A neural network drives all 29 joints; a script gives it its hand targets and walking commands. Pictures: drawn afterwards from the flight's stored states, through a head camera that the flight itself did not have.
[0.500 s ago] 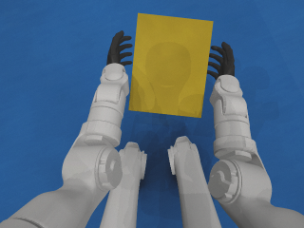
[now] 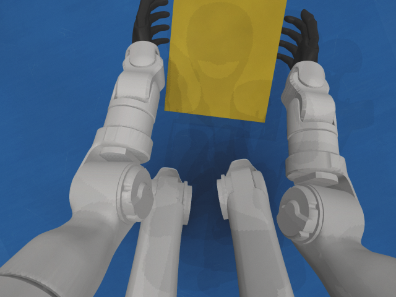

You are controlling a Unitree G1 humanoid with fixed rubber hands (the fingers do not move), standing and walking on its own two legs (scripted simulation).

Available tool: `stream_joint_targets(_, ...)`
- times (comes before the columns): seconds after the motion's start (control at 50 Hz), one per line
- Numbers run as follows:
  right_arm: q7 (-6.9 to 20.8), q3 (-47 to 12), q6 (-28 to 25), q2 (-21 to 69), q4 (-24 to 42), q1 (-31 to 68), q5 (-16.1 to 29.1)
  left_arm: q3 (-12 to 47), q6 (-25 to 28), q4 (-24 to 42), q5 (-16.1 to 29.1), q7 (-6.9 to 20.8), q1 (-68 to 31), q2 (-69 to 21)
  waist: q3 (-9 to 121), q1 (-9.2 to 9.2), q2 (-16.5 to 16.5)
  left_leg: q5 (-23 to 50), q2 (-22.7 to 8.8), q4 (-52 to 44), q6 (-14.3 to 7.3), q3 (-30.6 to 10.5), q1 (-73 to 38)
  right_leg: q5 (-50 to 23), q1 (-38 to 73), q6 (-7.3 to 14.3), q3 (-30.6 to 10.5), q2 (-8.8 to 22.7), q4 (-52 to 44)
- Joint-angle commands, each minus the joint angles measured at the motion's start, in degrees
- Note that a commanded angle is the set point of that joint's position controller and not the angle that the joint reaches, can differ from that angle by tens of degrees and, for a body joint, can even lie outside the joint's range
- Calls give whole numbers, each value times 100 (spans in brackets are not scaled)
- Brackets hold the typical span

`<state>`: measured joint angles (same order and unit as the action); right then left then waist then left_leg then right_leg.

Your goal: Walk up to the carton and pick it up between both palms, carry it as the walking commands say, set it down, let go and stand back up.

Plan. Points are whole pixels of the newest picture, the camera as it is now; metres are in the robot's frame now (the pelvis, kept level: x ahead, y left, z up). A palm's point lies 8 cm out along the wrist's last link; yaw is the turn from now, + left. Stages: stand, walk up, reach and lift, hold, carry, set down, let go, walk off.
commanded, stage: set down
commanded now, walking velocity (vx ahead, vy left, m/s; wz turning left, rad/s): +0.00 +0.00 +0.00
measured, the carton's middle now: (219, 55) +0.53 -0.07 -0.22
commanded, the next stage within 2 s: none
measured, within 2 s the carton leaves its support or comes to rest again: rests again in 1.58 s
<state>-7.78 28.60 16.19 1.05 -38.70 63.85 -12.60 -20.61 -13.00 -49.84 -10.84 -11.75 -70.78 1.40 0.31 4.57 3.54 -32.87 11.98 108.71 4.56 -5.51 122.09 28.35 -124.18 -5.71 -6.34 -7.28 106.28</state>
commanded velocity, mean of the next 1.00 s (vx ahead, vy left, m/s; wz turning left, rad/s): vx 0.00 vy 0.00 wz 0.00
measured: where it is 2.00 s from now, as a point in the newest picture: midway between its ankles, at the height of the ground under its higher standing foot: (204, 216)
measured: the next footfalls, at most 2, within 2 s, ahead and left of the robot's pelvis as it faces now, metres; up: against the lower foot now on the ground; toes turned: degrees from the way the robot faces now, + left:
none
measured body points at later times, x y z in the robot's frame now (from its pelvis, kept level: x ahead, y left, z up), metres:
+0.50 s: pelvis +0.00 +0.00 -0.05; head +0.36 -0.02 +0.22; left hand +0.56 +0.07 -0.22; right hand +0.51 -0.21 -0.22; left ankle +0.09 +0.12 -0.42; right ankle +0.12 -0.14 -0.42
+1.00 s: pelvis +0.01 +0.00 -0.07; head +0.38 -0.02 +0.18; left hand +0.57 +0.07 -0.26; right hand +0.51 -0.21 -0.26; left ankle +0.09 +0.12 -0.42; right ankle +0.11 -0.13 -0.42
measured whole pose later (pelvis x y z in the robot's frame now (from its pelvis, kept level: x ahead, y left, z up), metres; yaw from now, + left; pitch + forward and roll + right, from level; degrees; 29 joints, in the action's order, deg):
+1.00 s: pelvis +0.01 +0.00 -0.07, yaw +0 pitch +38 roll -2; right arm -4.7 23.4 12.8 -8.2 -48.8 75.1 -4.3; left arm -7.5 -9.6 -62.6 1.0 -11.1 -84.6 11.7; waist -19.2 6.1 3.6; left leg -38.2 11.2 126.1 3.0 -3.2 126.1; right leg 34.5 -127.1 -4.7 -2.9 -3.9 123.2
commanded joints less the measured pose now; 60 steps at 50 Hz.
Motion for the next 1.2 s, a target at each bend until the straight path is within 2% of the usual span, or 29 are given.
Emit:
stream_joint_targets(0.0,1603,-2935,-304,4798,148,4076,751,2362,144,-46,613,1552,-3286,-5464,6812,377,46,1611,135,-847,-188,938,-2802,-2011,4190,169,1252,-163,-535)
stream_joint_targets(0.36,1656,-2976,-374,4259,170,4740,1059,2529,227,-97,996,1511,-4000,-4979,6603,524,72,1590,81,-38,-265,971,-2407,-2049,3754,163,1283,-40,234)
stream_joint_targets(0.46,1738,-2759,-440,3953,-56,4774,1089,2465,283,-297,968,1491,-4082,-4797,5889,550,328,1618,64,122,-276,916,-2212,-2057,3326,222,1230,-8,417)
stream_joint_targets(0.52,1771,-2610,-480,3790,-259,4791,1039,2406,321,-381,978,1506,-4193,-4668,5439,557,364,1554,60,180,-280,875,-1985,-1973,3168,267,1216,1,513)
stream_joint_targets(0.68,1801,-2424,-602,3456,-431,4817,1020,2408,454,-583,1164,1543,-4268,-4351,4794,687,327,1921,55,441,-278,725,-1819,-2281,3019,348,1176,33,798)
stream_joint_targets(0.84,1785,-2738,-691,3453,-112,4994,1360,2794,571,-340,1522,1502,-4355,-4294,5175,683,241,2471,22,687,-312,645,-2102,-2823,3381,381,1141,70,1073)
stream_joint_targets(0.96,1773,-2712,-678,3407,-213,5001,1403,2813,569,-334,1603,1530,-4453,-4198,4883,664,244,2210,-4,757,-345,643,-2007,-2572,3265,399,1108,93,1122)
stream_joint_targets(1.18,1834,-2379,-653,3316,-631,5065,1274,2419,525,-670,1405,1685,-4573,-3878,3917,551,195,1520,-51,794,-431,667,-1527,-1918,2820,446,1045,103,1095)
